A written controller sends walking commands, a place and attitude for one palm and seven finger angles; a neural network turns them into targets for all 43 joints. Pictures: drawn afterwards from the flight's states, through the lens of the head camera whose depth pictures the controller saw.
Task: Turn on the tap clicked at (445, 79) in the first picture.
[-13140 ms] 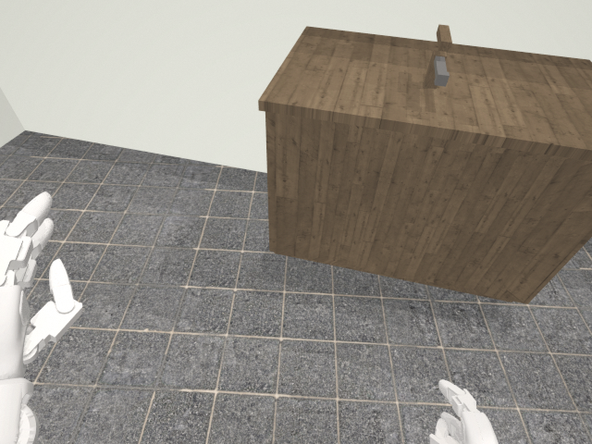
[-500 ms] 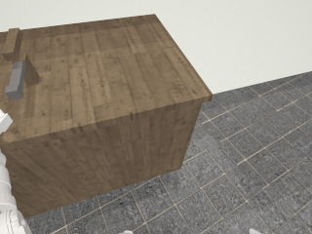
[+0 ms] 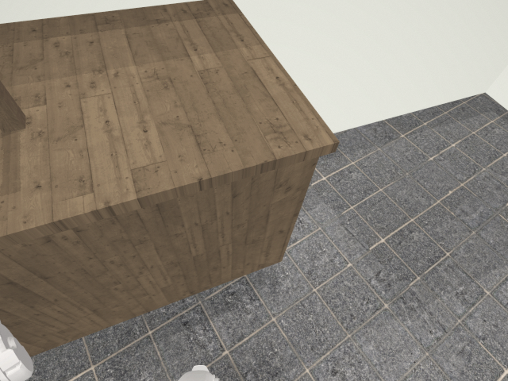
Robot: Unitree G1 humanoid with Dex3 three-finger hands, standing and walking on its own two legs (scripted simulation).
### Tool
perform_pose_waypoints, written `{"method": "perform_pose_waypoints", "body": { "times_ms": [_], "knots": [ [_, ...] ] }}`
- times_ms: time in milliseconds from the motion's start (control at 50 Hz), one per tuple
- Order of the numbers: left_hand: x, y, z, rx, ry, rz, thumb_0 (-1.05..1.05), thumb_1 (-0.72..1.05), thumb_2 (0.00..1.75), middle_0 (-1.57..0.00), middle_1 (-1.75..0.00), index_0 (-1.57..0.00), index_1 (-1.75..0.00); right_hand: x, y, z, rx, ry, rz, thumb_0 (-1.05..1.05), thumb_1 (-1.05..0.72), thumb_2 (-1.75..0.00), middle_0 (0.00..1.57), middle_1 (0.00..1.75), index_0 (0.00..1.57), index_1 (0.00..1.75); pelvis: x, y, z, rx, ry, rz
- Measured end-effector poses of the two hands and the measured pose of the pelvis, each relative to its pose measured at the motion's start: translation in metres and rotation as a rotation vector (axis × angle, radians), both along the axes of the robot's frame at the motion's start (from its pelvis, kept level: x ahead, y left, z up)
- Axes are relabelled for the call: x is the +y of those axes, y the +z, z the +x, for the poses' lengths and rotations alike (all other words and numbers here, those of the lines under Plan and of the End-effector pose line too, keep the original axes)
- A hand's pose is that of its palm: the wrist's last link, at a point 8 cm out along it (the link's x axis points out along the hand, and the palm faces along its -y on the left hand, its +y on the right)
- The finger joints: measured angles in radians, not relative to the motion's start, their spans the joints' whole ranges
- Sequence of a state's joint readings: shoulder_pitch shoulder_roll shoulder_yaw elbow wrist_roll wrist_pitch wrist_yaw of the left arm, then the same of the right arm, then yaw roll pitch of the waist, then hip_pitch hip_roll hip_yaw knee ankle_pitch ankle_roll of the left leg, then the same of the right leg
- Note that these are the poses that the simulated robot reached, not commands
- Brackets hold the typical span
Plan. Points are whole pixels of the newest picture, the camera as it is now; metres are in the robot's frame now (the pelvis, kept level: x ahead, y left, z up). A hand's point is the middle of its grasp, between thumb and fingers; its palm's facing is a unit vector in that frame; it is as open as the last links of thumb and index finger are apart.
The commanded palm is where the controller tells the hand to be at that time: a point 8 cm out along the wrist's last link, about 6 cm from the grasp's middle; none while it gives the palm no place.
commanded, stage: reach beside the lever's end, fingers flat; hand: left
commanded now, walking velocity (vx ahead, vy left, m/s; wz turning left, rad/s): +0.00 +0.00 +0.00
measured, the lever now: out of the picture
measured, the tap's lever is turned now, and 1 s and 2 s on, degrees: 0 0 16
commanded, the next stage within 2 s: push the lever round in 0.08 s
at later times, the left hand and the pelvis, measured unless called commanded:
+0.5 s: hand out of the picture +0.35 +0.38 +0.11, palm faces +0.59 -0.81 -0.05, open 7.9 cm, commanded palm +0.31 +0.40 +0.11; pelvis +0.00 +0.00 +0.00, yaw +2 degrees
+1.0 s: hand (5, 180) +0.37 +0.35 +0.11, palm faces +0.60 -0.80 -0.06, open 7.9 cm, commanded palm +0.32 +0.38 +0.11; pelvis -0.01 -0.02 +0.00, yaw +1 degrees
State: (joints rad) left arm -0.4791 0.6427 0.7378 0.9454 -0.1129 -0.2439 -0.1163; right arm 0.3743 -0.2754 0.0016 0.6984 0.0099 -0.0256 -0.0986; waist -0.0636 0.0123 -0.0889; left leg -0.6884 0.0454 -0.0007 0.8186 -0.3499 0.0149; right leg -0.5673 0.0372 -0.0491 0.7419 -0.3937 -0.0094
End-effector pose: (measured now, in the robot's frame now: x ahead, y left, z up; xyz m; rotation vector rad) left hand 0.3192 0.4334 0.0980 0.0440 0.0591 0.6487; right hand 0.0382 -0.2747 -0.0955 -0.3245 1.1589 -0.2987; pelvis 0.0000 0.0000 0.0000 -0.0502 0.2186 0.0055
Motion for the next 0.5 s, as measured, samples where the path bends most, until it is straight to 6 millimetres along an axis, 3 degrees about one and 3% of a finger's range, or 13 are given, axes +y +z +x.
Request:
{"method": "perform_pose_waypoints", "body": {
  "times_ms": [320, 500],
  "knots": [
    [-0.004, 0.013, -0.02, -0.015, -0.01, 0.011, 0.02, 0.9, 0.9, -0.15, -0.15, -0.15, -0.15, 0.022, 0.005, 0.064, -0.166, 0.101, 0.038, 0.01, -0.9, -0.9, 0.21, 0.3, 0.21, 0.3, 0.004, 0.004, 0.001, -0.036, 0.028, -0.001],
    [-0.023, 0.011, -0.018, -0.014, -0.02, 0.002, 0.02, 0.9, 0.9, -0.15, -0.15, -0.15, -0.15, 0.018, 0.008, 0.071, -0.202, 0.117, 0.042, 0.01, -0.9, -0.9, 0.21, 0.3, 0.21, 0.3, -0.002, 0.005, -0.002, -0.049, 0.031, 0.005]
  ]
}}
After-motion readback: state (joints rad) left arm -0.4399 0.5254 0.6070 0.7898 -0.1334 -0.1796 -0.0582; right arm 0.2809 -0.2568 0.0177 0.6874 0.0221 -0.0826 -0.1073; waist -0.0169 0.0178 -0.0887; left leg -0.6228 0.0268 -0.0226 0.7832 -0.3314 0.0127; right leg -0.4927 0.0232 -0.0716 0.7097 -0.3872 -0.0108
